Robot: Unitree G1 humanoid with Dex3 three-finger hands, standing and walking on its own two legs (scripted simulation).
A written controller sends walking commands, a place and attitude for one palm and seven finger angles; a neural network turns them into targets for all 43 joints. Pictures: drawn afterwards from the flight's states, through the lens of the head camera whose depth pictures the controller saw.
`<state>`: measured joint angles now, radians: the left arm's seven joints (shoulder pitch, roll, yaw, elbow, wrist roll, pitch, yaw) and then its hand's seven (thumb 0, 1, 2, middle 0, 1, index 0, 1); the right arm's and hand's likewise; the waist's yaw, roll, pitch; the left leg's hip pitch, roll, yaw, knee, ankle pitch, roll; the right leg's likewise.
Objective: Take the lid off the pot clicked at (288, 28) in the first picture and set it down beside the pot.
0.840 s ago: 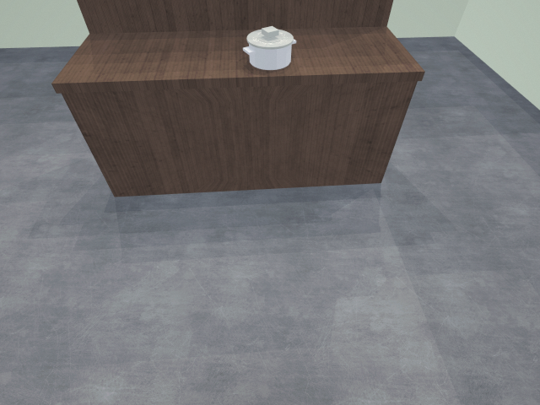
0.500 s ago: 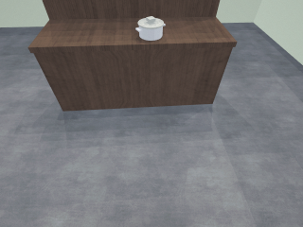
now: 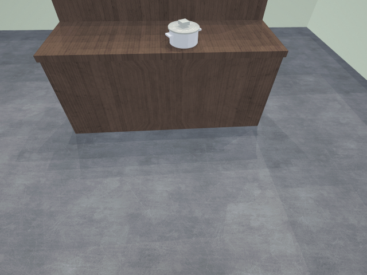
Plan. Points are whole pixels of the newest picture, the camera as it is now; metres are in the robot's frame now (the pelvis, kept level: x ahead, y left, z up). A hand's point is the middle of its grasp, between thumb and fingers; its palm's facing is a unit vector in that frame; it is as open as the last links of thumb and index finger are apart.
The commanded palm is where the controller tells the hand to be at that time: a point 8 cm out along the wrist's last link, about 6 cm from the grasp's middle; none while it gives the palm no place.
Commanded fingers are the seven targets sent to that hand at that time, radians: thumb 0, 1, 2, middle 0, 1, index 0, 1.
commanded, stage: look at it before walking up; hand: left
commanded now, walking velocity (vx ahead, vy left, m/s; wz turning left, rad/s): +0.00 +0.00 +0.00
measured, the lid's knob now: (183, 22) +1.39 +0.08 -0.02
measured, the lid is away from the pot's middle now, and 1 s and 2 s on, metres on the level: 0.00 0.00 0.00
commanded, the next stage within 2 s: walk to a spot facing it in 0.10 s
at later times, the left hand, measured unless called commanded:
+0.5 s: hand out of the picture +0.04 +0.19 -0.18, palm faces -0.07 -0.98 -0.20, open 7.4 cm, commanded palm none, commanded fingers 0.00 0.90 0.90 -0.20 -0.30 -0.20 -0.30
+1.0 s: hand (153, 265) +0.18 +0.09 -0.17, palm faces -0.08 -0.99 -0.15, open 7.4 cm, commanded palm none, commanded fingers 0.00 0.90 0.90 -0.20 -0.30 -0.20 -0.30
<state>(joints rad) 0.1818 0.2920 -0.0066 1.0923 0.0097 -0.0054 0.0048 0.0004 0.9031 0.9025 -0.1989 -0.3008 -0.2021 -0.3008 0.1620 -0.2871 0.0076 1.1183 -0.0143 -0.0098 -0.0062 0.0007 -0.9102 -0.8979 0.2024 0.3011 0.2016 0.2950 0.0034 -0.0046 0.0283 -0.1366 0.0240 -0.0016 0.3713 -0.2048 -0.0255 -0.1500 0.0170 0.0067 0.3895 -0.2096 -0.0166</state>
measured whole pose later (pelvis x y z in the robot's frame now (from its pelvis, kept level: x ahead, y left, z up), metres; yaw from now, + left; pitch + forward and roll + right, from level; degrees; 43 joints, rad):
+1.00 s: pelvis +0.23 -0.07 -0.01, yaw -12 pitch +0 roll -1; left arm 0.47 0.09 0.02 1.11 0.02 -0.09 0.02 0.00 0.90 0.90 -0.20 -0.30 -0.20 -0.30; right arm 0.13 -0.16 -0.05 1.00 -0.02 -0.02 0.03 0.00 -0.92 -0.90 0.20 0.30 0.20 0.29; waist 0.04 0.02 0.01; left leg -0.65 0.12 0.08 0.91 -0.14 -0.02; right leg 0.06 0.06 -0.04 0.27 -0.33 -0.06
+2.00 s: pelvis +0.64 -0.19 -0.01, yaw -20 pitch -1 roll +0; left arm 0.14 0.16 0.05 0.98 0.01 -0.04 0.03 -0.02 0.94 0.90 -0.20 -0.30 -0.20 -0.30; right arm 0.29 -0.13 -0.04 1.04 -0.02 0.01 -0.02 0.00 -0.92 -0.90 0.20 0.30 0.20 0.29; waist -0.06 0.02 0.04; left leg -0.54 0.11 0.02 1.14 -0.35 -0.03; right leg -0.22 0.02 -0.23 0.48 -0.25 -0.11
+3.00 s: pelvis +0.66 -0.26 +0.00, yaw +8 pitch -1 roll +3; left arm 0.31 0.15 0.03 0.95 0.02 -0.02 0.01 0.00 0.91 0.90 -0.20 -0.30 -0.20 -0.30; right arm 0.20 -0.25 -0.07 0.99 -0.03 0.08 0.03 0.00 -0.91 -0.90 0.20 0.30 0.20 0.29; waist 0.04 0.03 0.04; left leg -0.38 0.04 -0.01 0.99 -0.38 -0.05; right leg -0.20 -0.07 -0.18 0.42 -0.21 -0.05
